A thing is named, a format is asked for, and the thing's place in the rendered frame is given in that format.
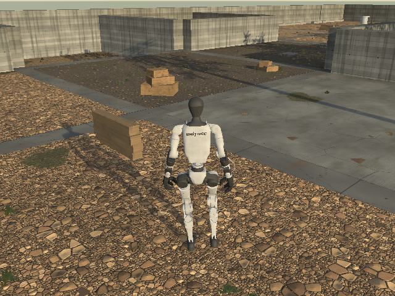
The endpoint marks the right robot forearm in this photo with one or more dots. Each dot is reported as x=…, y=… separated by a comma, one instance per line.
x=225, y=165

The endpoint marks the humanoid robot torso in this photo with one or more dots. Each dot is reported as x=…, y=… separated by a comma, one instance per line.
x=196, y=141

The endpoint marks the robot left upper arm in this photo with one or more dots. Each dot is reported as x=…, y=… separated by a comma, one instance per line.
x=177, y=130

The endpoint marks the left robot forearm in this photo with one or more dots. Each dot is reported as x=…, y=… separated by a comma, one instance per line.
x=169, y=166

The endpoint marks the robot right upper arm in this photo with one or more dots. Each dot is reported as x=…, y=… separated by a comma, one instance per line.
x=218, y=138

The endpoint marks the right robot hand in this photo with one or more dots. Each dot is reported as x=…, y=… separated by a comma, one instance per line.
x=229, y=183

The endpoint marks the robot left shin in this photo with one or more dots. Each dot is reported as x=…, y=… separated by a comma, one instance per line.
x=188, y=221

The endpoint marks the left robot hand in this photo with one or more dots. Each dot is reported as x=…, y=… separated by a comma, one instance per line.
x=166, y=181

